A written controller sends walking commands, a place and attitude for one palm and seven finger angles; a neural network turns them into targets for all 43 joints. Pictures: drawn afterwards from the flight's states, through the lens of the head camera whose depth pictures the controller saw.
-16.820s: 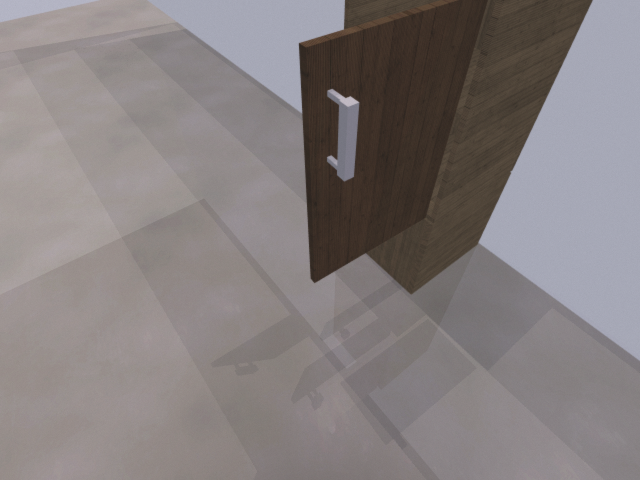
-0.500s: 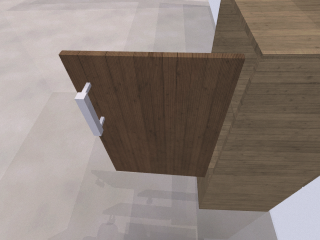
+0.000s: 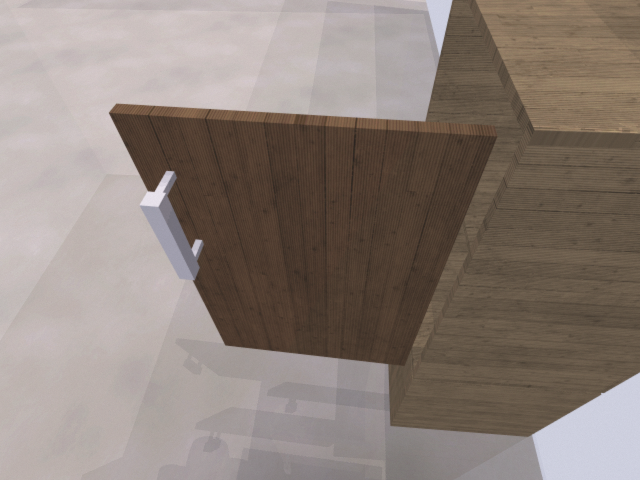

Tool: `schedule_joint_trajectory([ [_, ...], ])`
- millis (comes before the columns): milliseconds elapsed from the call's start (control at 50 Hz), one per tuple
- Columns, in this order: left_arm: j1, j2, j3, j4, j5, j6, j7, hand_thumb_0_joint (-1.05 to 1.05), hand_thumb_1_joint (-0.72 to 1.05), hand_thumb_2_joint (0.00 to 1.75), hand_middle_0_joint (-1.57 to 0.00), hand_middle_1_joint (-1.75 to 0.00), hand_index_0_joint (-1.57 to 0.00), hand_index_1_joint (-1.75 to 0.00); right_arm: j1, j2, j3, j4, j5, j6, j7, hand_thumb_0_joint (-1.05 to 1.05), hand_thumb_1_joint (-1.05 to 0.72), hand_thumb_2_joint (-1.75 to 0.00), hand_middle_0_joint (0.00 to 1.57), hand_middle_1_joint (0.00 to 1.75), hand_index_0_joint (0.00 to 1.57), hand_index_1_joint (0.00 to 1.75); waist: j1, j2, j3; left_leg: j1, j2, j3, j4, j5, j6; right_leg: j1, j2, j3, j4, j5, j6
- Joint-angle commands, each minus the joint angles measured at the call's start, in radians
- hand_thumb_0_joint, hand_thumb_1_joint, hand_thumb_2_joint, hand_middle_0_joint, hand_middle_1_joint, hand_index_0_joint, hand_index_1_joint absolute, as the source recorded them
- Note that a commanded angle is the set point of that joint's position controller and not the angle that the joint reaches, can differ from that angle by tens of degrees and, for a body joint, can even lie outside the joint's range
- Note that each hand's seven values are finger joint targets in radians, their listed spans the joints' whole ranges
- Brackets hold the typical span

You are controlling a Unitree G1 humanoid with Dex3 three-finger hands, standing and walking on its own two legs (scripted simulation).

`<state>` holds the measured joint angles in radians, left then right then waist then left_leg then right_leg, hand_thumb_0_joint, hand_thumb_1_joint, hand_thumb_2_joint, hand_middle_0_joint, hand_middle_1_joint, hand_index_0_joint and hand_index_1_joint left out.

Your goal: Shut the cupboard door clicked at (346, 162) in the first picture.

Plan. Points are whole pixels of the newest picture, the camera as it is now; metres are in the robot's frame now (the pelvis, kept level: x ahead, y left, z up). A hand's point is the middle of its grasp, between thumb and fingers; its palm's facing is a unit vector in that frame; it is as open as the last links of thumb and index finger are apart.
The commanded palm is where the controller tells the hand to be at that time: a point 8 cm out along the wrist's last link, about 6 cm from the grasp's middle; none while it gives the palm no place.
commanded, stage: come to a stop and stand still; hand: left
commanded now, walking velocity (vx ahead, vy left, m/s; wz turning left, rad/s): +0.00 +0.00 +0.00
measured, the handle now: (179, 228) +0.39 +0.21 +0.09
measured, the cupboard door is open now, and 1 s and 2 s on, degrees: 87 87 87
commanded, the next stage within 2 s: look again from close up in 0.02 s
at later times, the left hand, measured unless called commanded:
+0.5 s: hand out of the picture +0.00 +0.19 -0.17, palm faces +0.01 -0.98 -0.20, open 7.3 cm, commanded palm none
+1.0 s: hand (167, 407) +0.19 +0.19 +0.02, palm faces +0.05 -1.00 +0.01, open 6.8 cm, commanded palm +0.10 +0.24 -0.04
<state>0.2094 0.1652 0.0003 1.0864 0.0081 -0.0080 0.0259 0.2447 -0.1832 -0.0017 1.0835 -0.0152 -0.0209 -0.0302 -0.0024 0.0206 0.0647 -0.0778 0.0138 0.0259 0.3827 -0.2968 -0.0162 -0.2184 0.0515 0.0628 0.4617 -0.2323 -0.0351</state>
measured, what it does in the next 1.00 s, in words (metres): stands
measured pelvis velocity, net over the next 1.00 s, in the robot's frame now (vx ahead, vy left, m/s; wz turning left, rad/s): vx -0.04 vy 0.02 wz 0.06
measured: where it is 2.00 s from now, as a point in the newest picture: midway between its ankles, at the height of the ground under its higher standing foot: outside the picture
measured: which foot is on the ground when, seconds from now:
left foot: down 0.00-1.00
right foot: down 0.00-1.00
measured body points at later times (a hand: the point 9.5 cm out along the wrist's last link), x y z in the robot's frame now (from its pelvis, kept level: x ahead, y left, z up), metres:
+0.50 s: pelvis -0.01 +0.01 +0.00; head +0.01 +0.00 +0.45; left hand +0.00 +0.24 -0.16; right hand -0.03 -0.20 -0.16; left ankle -0.06 +0.13 -0.74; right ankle +0.01 -0.10 -0.74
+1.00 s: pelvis -0.04 +0.02 -0.03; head -0.03 +0.02 +0.42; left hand +0.18 +0.24 +0.02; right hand +0.14 -0.23 -0.10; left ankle -0.06 +0.13 -0.74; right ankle +0.01 -0.10 -0.74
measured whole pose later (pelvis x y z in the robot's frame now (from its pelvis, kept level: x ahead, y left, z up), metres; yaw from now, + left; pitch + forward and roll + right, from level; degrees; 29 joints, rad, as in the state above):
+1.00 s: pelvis -0.04 +0.02 -0.03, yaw +4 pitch +5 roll +1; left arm 0.28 0.16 0.08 0.16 -0.22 -0.41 -0.17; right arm 0.22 -0.26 -0.04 0.66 0.00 -0.31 -0.01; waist -0.04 -0.01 -0.09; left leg -0.44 -0.05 -0.01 0.77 -0.42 0.02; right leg -0.53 -0.01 0.03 0.79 -0.34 0.01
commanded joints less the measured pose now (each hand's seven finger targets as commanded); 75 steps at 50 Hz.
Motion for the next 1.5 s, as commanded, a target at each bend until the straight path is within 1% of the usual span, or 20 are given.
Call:
schedule_joint_trajectory([
  [0, 0.05, 0.132, 0.022, -0.04, 0.0, -0.021, 0.011, 0.0, 0.9, 0.9, -0.2, -0.3, -0.2, -0.3, 0.088, -0.081, -0.013, -0.011, 0.002, -0.011, -0.011, 0.0, -0.9, -0.9, 0.2, 0.3, 0.2, 0.3, -0.01, -0.02, -0.039, -0.026, 0.078, -0.042, -0.041, 0.197, 0.026, 0.056, -0.135, 0.115, -0.069, 0.32, -0.033],
  [680, 0.112, 0.076, 0.013, -0.016, 0.003, -0.012, 0.012, 0.0, 0.9, 0.9, -0.2, -0.3, -0.2, -0.3, 0.143, -0.037, -0.007, 0.029, 0.004, -0.019, -0.012, 0.0, -0.9, -0.9, 0.2, 0.3, 0.2, 0.3, 0.002, -0.017, 0.019, -0.076, 0.08, -0.07, -0.074, 0.129, 0.046, 0.017, -0.117, 0.093, -0.074, 0.144, -0.019],
  [700, 0.218, 0.119, 0.02, 0.031, 0.009, -0.04, 0.05, 0.0, 0.9, 0.9, -0.2, -0.3, -0.2, -0.3, -0.004, -0.091, -0.016, -0.041, 0.017, -0.024, 0.001, 0.0, -0.9, -0.9, 0.2, 0.3, 0.2, 0.3, 0.054, -0.045, -0.055, -0.118, 0.1, -0.012, 0.149, 0.233, 0.02, 0.08, -0.189, 0.094, -0.035, 0.596, 0.008],
  [720, -0.688, 0.697, 0.42, -1.579, -0.141, -0.312, 0.043, 0.0, 0.9, 0.9, -0.2, -0.3, -0.2, -0.3, 0.113, -0.322, -0.065, -0.359, 0.008, -0.221, -0.123, 0.0, -0.9, -0.9, 0.2, 0.3, 0.2, 0.3, -0.14, 0.017, -0.498, 0.154, 0.045, -0.021, 0.106, 0.483, 0.056, 0.142, -0.088, 0.005, 0.102, 0.449, 0.025],
  [740, -0.049, 0.189, 0.036, -1.293, -0.143, -0.21, 0.039, 0.0, 0.9, 0.9, -0.22, -0.32, -0.22, -0.32, -0.013, -0.145, 0.005, -0.35, 0.049, -0.294, -0.121, 0.0, -0.9, -0.9, 0.2, 0.3, 0.2, 0.3, -0.034, 0.317, -0.56, 0.107, -0.027, 0.038, 0.088, 0.524, 0.061, 0.088, -0.016, -0.061, 0.117, 0.302, 0.013],
  [760, -0.033, 0.212, 0.099, -1.291, -0.194, -0.164, 0.088, 0.0, 0.9, 0.9, -0.24, -0.34, -0.24, -0.34, -0.023, -0.187, 0.004, -0.303, 0.039, -0.332, -0.107, 0.0, -0.9, -0.9, 0.2, 0.3, 0.2, 0.3, -0.007, 0.26, -0.538, 0.119, 0.008, -0.001, 0.097, 0.577, 0.013, 0.091, -0.021, -0.087, 0.066, 0.2, 0.007],
  [780, 0.249, -0.102, -0.084, -0.969, -0.175, -0.048, 0.063, 0.0, 0.9, 0.9, -0.25, -0.36, -0.25, -0.36, -0.027, -0.112, 0.004, -0.274, 0.05, -0.34, -0.076, 0.0, -0.9, -0.9, 0.2, 0.3, 0.2, 0.3, -0.027, 0.148, -0.278, -0.041, 0.027, -0.02, 0.071, 0.476, 0.009, -0.016, -0.05, -0.12, 0.059, 0.12, 0.025],
  [800, 0.001, 0.003, -0.037, -1.16, -0.19, -0.089, 0.068, 0.0, 0.9, 0.9, -0.27, -0.38, -0.27, -0.38, -0.003, -0.181, -0.015, -0.327, 0.059, -0.35, -0.057, 0.0, -0.9, -0.9, 0.2, 0.3, 0.2, 0.3, -0.073, 0.108, -0.113, -0.147, 0.012, -0.065, 0.089, 0.263, 0.012, -0.084, -0.062, -0.107, 0.047, 0.102, 0.027],
  [840, 0.021, 0.024, 0.006, -1.062, -0.175, -0.189, 0.022, 0.0, 0.9, 0.9, -0.31, -0.42, -0.31, -0.42, -0.026, -0.185, -0.04, -0.408, 0.033, -0.373, -0.042, 0.0, -0.9, -0.9, 0.2, 0.3, 0.2, 0.3, -0.087, -0.13, 0.027, -0.317, -0.018, -0.082, 0.147, 0.06, 0.029, -0.23, -0.061, -0.136, 0.061, -0.058, 0.03],
  [900, 0.412, 0.001, 0.089, -0.837, -0.229, -0.362, -0.137, 0.0, 0.9, 0.9, -0.36, -0.48, -0.36, -0.48, -0.052, -0.169, -0.066, -0.521, 0.017, -0.37, -0.003, 0.0, -0.9, -0.9, 0.2, 0.3, 0.2, 0.3, 0.035, -0.351, -0.006, -0.491, -0.054, -0.043, 0.276, -0.022, 0.01, -0.286, -0.063, -0.122, 0.153, -0.199, 0.018],
  [940, 0.498, 0.018, 0.11, -0.875, -0.255, -0.488, -0.284, 0.0, 0.9, 0.9, -0.4, -0.52, -0.4, -0.52, -0.08, -0.186, -0.084, -0.602, 0.008, -0.341, 0.033, 0.0, -0.9, -0.9, 0.2, 0.3, 0.2, 0.3, 0.061, -0.344, -0.098, -0.547, -0.072, -0.016, 0.359, -0.004, -0.005, -0.244, -0.073, -0.093, 0.242, -0.103, 0.006],
  [980, 0.464, 0.111, 0.144, -0.912, -0.239, -0.568, -0.418, 0.0, 0.9, 0.9, -0.44, -0.56, -0.44, -0.56, -0.113, -0.211, -0.095, -0.677, 0.012, -0.308, 0.064, 0.0, -0.9, -0.9, 0.2, 0.3, 0.2, 0.3, 0.06, -0.169, -0.155, -0.57, -0.085, -0.007, 0.428, 0.016, -0.008, -0.248, -0.086, -0.064, 0.326, -0.024, -0.016],
  [1060, 0.297, 0.209, 0.221, -1.213, -0.278, -0.523, -0.435, 0.0, 0.9, 0.9, -0.51, -0.64, -0.51, -0.64, -0.134, -0.188, -0.085, -0.787, 0.029, -0.266, 0.046, 0.0, -0.9, -0.9, 0.2, 0.3, 0.2, 0.3, 0.084, 0.051, -0.288, -0.625, -0.08, -0.002, 0.493, 0.003, 0.021, -0.338, -0.066, -0.062, 0.454, -0.08, -0.015],
  [1140, 0.065, 0.189, 0.181, -1.6, -0.314, -0.561, -0.328, 0.0, 0.9, 0.9, -0.58, -0.72, -0.58, -0.72, -0.076, -0.173, -0.062, -0.817, 0.02, -0.261, 0.015, 0.0, -0.9, -0.9, 0.2, 0.3, 0.2, 0.3, 0.009, 0.202, -0.386, -0.542, -0.056, -0.055, 0.555, 0.005, 0.033, -0.439, -0.036, -0.079, 0.494, -0.072, -0.01],
  [1180, 0.003, 0.186, 0.135, -1.688, -0.298, -0.585, -0.302, 0.0, 0.9, 0.9, -0.62, -0.76, -0.62, -0.76, -0.044, -0.188, -0.053, -0.788, 0.017, -0.259, -0.003, 0.0, -0.9, -0.9, 0.2, 0.3, 0.2, 0.3, -0.026, 0.162, -0.411, -0.527, -0.038, -0.079, 0.582, 0.013, 0.04, -0.482, -0.027, -0.083, 0.506, -0.075, -0.007],
  [1260, -0.014, 0.121, -0.009, -1.582, -0.283, -0.537, -0.366, 0.0, 0.9, 0.9, -0.69, -0.84, -0.69, -0.84, -0.05, -0.203, -0.029, -0.754, 0.041, -0.268, -0.031, 0.0, -0.9, -0.9, 0.2, 0.3, 0.2, 0.3, -0.092, 0.069, -0.305, -0.594, -0.025, -0.106, 0.594, -0.097, 0.058, -0.526, -0.019, -0.086, 0.465, -0.168, 0.004],
  [1320, 0.159, 0.185, 0.053, -1.389, -0.253, -0.345, -0.409, 0.0, 0.9, 0.9, -0.75, -0.9, -0.75, -0.9, -0.029, -0.204, -0.035, -0.765, 0.066, -0.248, -0.04, 0.0, -0.9, -0.9, 0.2, 0.3, 0.2, 0.3, -0.047, -0.035, -0.255, -0.657, -0.028, -0.104, 0.521, -0.187, 0.05, -0.455, -0.032, -0.07, 0.38, -0.282, 0.012],
  [1380, 0.256, 0.246, 0.157, -1.39, -0.245, -0.165, -0.408, 0.0, 0.9, 0.9, -0.81, -0.96, -0.81, -0.96, -0.079, -0.193, -0.029, -0.826, 0.079, -0.204, -0.033, 0.0, -0.9, -0.9, 0.2, 0.3, 0.2, 0.3, 0.033, -0.04, -0.331, -0.636, -0.039, -0.091, 0.448, -0.153, 0.044, -0.339, -0.052, -0.082, 0.374, -0.267, 0.011],
  [1420, 0.246, 0.286, 0.268, -1.473, -0.297, -0.121, -0.374, 0.0, 0.9, 0.9, -0.84, -1.0, -0.84, -1.0, -0.11, -0.169, -0.018, -0.847, 0.072, -0.19, -0.034, 0.0, -0.9, -0.9, 0.2, 0.3, 0.2, 0.3, 0.068, -0.048, -0.363, -0.619, -0.045, -0.083, 0.43, -0.109, 0.037, -0.264, -0.054, -0.087, 0.375, -0.237, 0.008],
  [1480, 0.24, 0.256, 0.346, -1.58, -0.386, -0.179, -0.298, 0.0, 0.9, 0.9, -0.9, -1.06, -0.9, -1.06, -0.1, -0.138, -0.005, -0.843, 0.058, -0.204, -0.043, 0.0, -0.9, -0.9, 0.2, 0.3, 0.2, 0.3, 0.086, -0.056, -0.377, -0.594, -0.04, -0.077, 0.426, 0.0, 0.025, -0.204, -0.04, -0.106, 0.379, -0.117, 0.003],
])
